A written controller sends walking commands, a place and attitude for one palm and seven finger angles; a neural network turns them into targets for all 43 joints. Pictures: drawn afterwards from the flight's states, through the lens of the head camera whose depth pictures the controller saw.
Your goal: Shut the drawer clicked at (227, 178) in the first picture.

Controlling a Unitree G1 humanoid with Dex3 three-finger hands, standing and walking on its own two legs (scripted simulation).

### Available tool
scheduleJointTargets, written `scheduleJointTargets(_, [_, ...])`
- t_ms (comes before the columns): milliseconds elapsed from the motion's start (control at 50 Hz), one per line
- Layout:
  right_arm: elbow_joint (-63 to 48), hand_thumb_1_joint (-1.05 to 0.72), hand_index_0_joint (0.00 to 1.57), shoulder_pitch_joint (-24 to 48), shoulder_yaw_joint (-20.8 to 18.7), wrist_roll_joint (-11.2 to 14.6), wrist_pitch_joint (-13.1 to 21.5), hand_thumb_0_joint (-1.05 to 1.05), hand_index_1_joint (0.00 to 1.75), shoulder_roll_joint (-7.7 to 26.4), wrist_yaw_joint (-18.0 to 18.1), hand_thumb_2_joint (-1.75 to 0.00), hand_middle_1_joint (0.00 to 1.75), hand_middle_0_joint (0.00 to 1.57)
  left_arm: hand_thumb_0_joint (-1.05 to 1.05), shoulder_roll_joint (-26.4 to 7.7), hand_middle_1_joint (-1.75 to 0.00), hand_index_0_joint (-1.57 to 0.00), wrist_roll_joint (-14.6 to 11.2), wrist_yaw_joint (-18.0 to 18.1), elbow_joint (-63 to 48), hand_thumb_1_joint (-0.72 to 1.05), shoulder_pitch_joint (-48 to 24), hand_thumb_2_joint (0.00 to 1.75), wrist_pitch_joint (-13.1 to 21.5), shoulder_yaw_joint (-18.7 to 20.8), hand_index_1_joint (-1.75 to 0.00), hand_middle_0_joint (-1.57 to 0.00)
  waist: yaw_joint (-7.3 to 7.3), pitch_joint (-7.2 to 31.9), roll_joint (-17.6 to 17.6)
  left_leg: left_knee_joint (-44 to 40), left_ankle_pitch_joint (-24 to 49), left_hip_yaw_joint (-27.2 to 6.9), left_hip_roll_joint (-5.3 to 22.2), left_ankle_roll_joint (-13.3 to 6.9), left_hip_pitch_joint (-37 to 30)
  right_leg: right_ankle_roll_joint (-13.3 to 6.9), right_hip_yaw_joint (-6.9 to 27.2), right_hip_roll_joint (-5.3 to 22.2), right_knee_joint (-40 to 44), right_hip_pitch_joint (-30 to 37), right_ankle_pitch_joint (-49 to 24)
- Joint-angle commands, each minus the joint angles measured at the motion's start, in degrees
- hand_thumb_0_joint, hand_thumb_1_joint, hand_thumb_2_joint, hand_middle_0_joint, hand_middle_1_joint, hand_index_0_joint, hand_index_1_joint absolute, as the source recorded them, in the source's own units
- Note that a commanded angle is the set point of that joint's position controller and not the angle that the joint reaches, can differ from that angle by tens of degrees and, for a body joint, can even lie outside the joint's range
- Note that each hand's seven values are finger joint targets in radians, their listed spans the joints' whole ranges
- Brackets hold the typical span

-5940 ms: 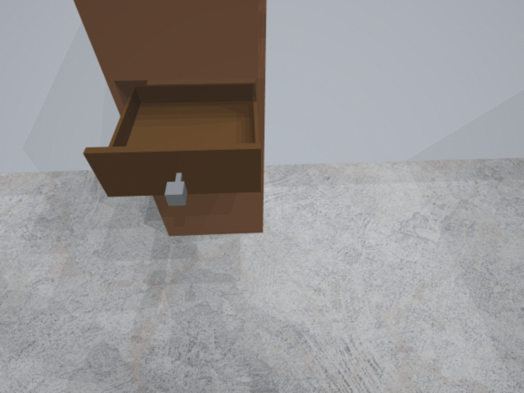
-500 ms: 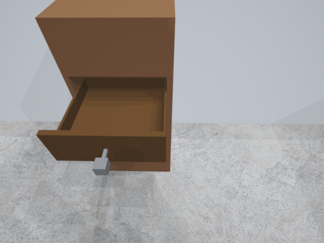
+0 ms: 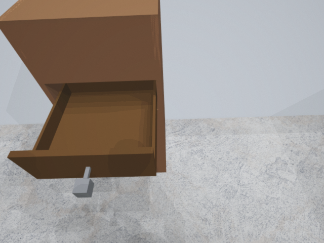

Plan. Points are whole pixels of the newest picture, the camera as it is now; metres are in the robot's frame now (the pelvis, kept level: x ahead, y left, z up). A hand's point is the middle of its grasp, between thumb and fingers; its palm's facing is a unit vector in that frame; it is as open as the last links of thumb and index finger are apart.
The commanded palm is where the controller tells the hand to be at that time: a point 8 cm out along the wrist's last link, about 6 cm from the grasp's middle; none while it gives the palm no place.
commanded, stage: come to a stop and stand still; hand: left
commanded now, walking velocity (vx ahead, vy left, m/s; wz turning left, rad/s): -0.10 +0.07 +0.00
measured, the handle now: (85, 181) +0.28 +0.24 -0.06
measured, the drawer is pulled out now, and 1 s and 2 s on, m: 0.29 0.29 0.29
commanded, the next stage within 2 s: look again from close up in 0.76 s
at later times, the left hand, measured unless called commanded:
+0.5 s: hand out of the picture -0.04 +0.20 -0.16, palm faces -0.01 -0.97 -0.23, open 7.4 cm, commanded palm none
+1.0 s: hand out of the picture -0.06 +0.20 -0.17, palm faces -0.03 -0.98 -0.20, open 7.4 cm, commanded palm none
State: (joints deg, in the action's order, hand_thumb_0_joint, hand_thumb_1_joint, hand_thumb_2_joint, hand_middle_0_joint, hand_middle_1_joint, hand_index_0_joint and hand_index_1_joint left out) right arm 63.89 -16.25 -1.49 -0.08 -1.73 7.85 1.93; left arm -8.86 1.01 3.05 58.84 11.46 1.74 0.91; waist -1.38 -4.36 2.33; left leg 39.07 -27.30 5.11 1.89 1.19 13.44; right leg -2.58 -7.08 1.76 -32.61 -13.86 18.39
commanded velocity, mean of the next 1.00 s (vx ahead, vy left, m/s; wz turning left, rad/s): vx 0.00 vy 0.00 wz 0.00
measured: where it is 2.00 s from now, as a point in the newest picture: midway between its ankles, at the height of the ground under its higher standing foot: outside the picture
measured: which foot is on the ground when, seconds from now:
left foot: up 0.00-0.12, down 0.14-1.00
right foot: down 0.00-1.00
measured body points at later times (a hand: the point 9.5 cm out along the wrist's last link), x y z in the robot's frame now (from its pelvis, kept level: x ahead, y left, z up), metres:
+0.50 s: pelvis -0.04 +0.03 +0.01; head -0.03 +0.01 +0.46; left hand -0.04 +0.25 -0.14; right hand +0.01 -0.20 -0.16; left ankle -0.01 +0.13 -0.73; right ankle -0.07 -0.07 -0.73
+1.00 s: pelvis -0.05 +0.03 +0.00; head -0.03 +0.02 +0.45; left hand -0.05 +0.25 -0.15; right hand -0.09 -0.19 -0.16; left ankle +0.00 +0.13 -0.73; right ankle -0.07 -0.07 -0.73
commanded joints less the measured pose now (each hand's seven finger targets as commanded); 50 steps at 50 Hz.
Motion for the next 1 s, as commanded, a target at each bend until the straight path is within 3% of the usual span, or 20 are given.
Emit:
scheduleJointTargets(0, [-4.08, -0.9, 0.2, -1.24, -1.46, 0.04, 0.11, 0.0, 0.3, 3.41, 0.37, -0.9, 0.3, 0.2, 0.0, -9.49, -0.3, -0.2, 0.53, 0.98, -1.08, 0.9, 6.93, 0.9, -1.49, 2.79, -0.3, -0.2, 2.83, 5.56, -11.45, 4.05, -2.39, -1.83, 0.01, 0.4, 9.13, -10.01, 14.18, 17.78, 5.8, 14.64, -64.86])
scheduleJointTargets(40, [-4.17, -0.9, 0.2, -2.63, -1.65, 0.04, 0.13, 0.0, 0.3, 3.13, 0.09, -0.9, 0.3, 0.2, 0.0, -10.23, -0.3, -0.2, 0.43, 0.8, -2.56, 0.9, 3.65, 0.9, -1.95, 3.31, -0.3, -0.2, 1.49, 7.36, -9.58, -2.51, 3.01, -1.16, -0.43, 0.49, 5.66, -8.71, 12.49, 15.84, 4.72, 13.51, -56.54])
scheduleJointTargets(80, [-3.5, -0.9, 0.2, -5.81, -1.74, -0.27, 0.4, 0.0, 0.3, 3.44, -0.1, -0.9, 0.3, 0.2, 0.0, -9.74, -0.3, -0.2, -0.15, 0.48, -3.8, 0.9, 0.97, 0.9, -2.49, 3.34, -0.3, -0.2, -0.66, 7.7, -8.44, -13.85, 18.08, -0.14, -0.17, 0.36, -4.4, -4.54, 9.73, 12.3, 2.48, 6.02, -41.01])
scheduleJointTargets(100, [-3.53, -0.9, 0.2, -6.3, -2.0, -0.64, 0.79, 0.0, 0.3, 5.11, -0.01, -0.9, 0.3, 0.2, 0.0, -8.13, -0.3, -0.2, -0.36, 0.16, -4.39, 0.9, 0.91, 0.9, -2.69, 3.04, -0.3, -0.2, -0.72, 7.92, -4.74, -16.1, 27.64, -2.01, 2.7, -0.67, -9.47, -1.67, 7.53, 8.89, 0.35, 1.59, -30.0])
scheduleJointTargets(120, [-4.68, -0.9, 0.2, -4.74, -2.37, -1.14, 1.15, 0.0, 0.3, 8.5, 0.02, -0.9, 0.3, 0.2, 0.0, -5.77, -0.3, -0.2, -0.48, -0.16, -5.02, 0.9, 1.64, 0.9, -3.0, 2.56, -0.3, -0.2, 0.03, 7.0, 5.02, -18.27, 38.07, -10.94, 10.53, -4.41, -9.88, 1.67, 4.16, 3.41, -3.28, -4.11, -12.66])
scheduleJointTargets(140, [-6.06, -0.9, 0.2, -2.03, -2.61, -1.16, 1.06, 0.0, 0.3, 10.28, -0.24, -0.9, 0.3, 0.2, 0.0, -4.28, -0.3, -0.2, -0.39, -0.13, -4.98, 0.9, 1.76, 0.9, -3.31, 2.12, -0.3, -0.2, 0.67, 5.46, 10.98, -21.98, 41.41, -15.52, 16.33, -9.51, -4.22, 3.22, 3.21, 0.33, -9.98, -3.78, 8.75])
scheduleJointTargets(160, [-7.0, -0.9, 0.2, 1.33, -2.36, -1.47, 0.81, 0.0, 0.3, 10.38, -0.53, -0.9, 0.3, 0.2, 0.0, -4.16, -0.3, -0.2, -0.07, -0.06, -4.92, 0.9, 2.23, 0.9, -3.6, 2.24, -0.3, -0.2, 1.35, 3.07, 8.61, -23.08, 33.88, -13.47, 16.46, -11.48, 2.89, 2.75, 5.2, 0.54, -15.04, -0.8, 12.86])
scheduleJointTargets(220, [-8.14, -0.9, 0.2, 6.07, -1.39, -1.41, 1.05, 0.0, 0.3, 9.1, -0.18, -0.9, 0.3, 0.2, 0.0, -4.0, -0.3, -0.2, 0.29, -0.74, -2.91, 0.9, 3.58, 0.9, -4.05, 2.07, -0.3, -0.2, 2.61, 0.19, 8.2, -24.97, 25.63, -12.36, 13.35, -11.2, 4.31, 2.6, 6.35, 1.23, -16.28, -2.57, 8.51])
scheduleJointTargets(280, [-7.59, -0.9, 0.2, 4.74, -1.62, -1.24, 1.3, 0.0, 0.3, 10.07, -0.25, -0.9, 0.3, 0.2, 0.0, -3.11, -0.3, -0.2, 0.27, -1.1, -2.14, 0.9, 5.01, 0.9, -3.26, 1.28, -0.3, -0.2, 2.27, 3.53, 3.02, -22.69, 27.41, -11.49, 12.35, -10.73, -2.44, 3.25, 4.49, 1.08, -6.39, -1.71, 5.42])
scheduleJointTargets(340, [-6.75, -0.9, 0.2, 3.97, -1.58, -0.4, 1.35, 0.0, 0.3, 9.1, -0.49, -0.9, 0.3, 0.2, 0.0, -4.47, -0.3, -0.2, 0.41, -0.78, -0.8, 0.9, 7.71, 0.9, -2.14, 0.95, -0.3, -0.2, 2.47, 5.37, -1.28, -16.99, 25.39, -8.12, 7.73, -6.45, -4.4, 3.07, 6.69, 1.66, 10.94, 2.55, -7.55])
scheduleJointTargets(380, [-6.8, -0.9, 0.2, 2.83, -1.14, -0.06, 1.15, 0.0, 0.3, 6.3, -0.76, -0.9, 0.3, 0.2, 0.0, -7.08, -0.3, -0.2, 0.26, -0.55, -0.64, 0.9, 6.02, 0.9, -1.36, 0.87, -0.3, -0.2, 0.23, 4.45, -6.7, -15.1, 18.1, -4.52, 3.2, -2.59, -3.93, 0.09, 14.51, 8.53, 14.3, 0.41, -12.96])
scheduleJointTargets(400, [-6.25, -0.9, 0.2, 2.09, -0.94, -0.26, 1.14, 0.0, 0.3, 5.87, -1.0, -0.9, 0.3, 0.2, 0.0, -7.67, -0.3, -0.2, 0.12, -0.65, -0.74, 0.9, 5.05, 0.9, -1.37, 0.75, -0.3, -0.2, -0.36, 3.91, -5.07, -16.36, 17.58, -4.38, 2.65, -2.02, -5.5, -0.56, 14.0, 9.34, 13.88, -1.51, -11.9])
scheduleJointTargets(440, [-4.83, -0.9, 0.2, 2.01, -0.88, -0.57, 1.15, 0.0, 0.3, 6.25, -0.85, -0.9, 0.3, 0.2, 0.0, -6.37, -0.3, -0.2, 0.11, -0.64, -0.04, 0.9, 4.93, 0.9, -0.81, 0.48, -0.3, -0.2, -0.21, 5.31, -9.92, -15.92, 20.88, -4.12, 3.78, -2.0, -7.42, 0.04, 12.72, 6.99, 13.16, -0.95, -14.32])
scheduleJointTargets(620, [-0.78, -0.9, 0.2, 0.37, 0.45, -0.59, 1.12, 0.0, 0.3, 5.57, -0.91, -0.9, 0.3, 0.2, 0.0, -4.74, -0.3, -0.2, -0.09, -0.67, 3.46, 0.9, 9.29, 0.9, -0.83, -0.17, -0.3, -0.2, 0.65, -2.86, -2.2, -21.57, 12.69, -5.62, 4.11, -1.96, -4.38, 1.07, 11.92, 4.86, 18.25, -4.91, 2.8])
scheduleJointTargets(820, [1.32, -0.9, 0.2, -4.78, 0.79, -0.78, 1.5, 0.0, 0.3, 4.04, -0.49, -0.9, 0.3, 0.2, 0.0, -3.07, -0.3, -0.2, -0.32, -0.58, 4.48, 0.9, 11.77, 0.9, -0.69, -0.01, -0.3, -0.2, 0.81, -2.2, -2.08, -21.22, 13.11, -5.78, 4.0, -1.95, -2.32, 0.57, 10.7, 4.42, 17.2, -3.0, 1.24])
scheduleJointTargets(840, [-6.96, -0.9, 0.2, -0.6, -0.74, -2.3, 2.14, 0.0, 0.3, 10.26, -1.0, -0.9, 0.3, 0.2, 0.0, -14.41, -0.3, -0.2, 0.1, -0.99, -1.37, 0.9, 7.03, 0.9, 0.5, -0.89, -0.3, -0.2, -0.83, -7.89, 1.05, -19.38, 16.29, -7.51, 0.26, -3.12, 0.26, -1.17, 9.18, 2.01, 12.07, -5.82, 1.4])
scheduleJointTargets(860, [-6.5, -0.9, 0.2, -0.15, -1.59, -1.7, 2.98, 0.0, 0.3, 9.3, -0.5, -0.9, 0.3, 0.2, 0.0, -10.13, -0.3, -0.2, -0.04, -0.6, -0.93, 0.9, 8.28, 0.9, 0.07, 0.37, -0.3, -0.2, 1.48, -1.4, 2.32, -15.87, 6.8, -7.59, 4.34, -2.95, 1.86, -0.95, 10.2, 5.06, 11.29, -6.07, 8.51])
scheduleJointTargets(920, [-5.88, -0.9, 0.2, -4.54, -0.8, -1.5, 2.25, 0.0, 0.3, 4.32, -0.59, -0.9, 0.3, 0.2, 0.0, -6.44, -0.3, -0.2, 0.15, -0.21, -0.36, 0.9, 9.06, 0.9, 0.05, -0.36, -0.3, -0.2, -0.43, 4.81, -6.59, -7.65, 10.63, -5.79, 1.44, -2.03, 0.69, -2.15, 14.25, 8.52, 15.59, -6.76, 10.75])
scheduleJointTargets(960, [-5.67, -0.9, 0.2, -5.78, -0.31, -1.71, 2.2, 0.0, 0.3, 3.95, -0.8, -0.9, 0.3, 0.2, 0.0, -6.31, -0.3, -0.2, -0.05, 0.01, -1.23, 0.9, 6.98, 0.9, -0.14, -0.38, -0.3, -0.2, -0.81, 3.19, -9.42, -7.18, 12.33, -5.23, 1.54, -2.21, 0.73, -2.17, 13.16, 8.2, 14.96, -7.62, 9.11])
scheduleJointTargets(980, [-5.59, -0.9, 0.2, -5.76, -0.46, -1.56, 2.23, 0.0, 0.3, 4.0, -0.79, -0.9, 0.3, 0.2, 0.0, -5.88, -0.3, -0.2, -0.06, 0.02, -1.23, 0.9, 6.8, 0.9, -0.16, -0.26, -0.3, -0.2, -0.83, 1.47, -7.95, -7.89, 13.06, -5.62, 1.96, -2.36, 1.08, -1.9, 12.57, 7.52, 14.39, -8.94, 8.69])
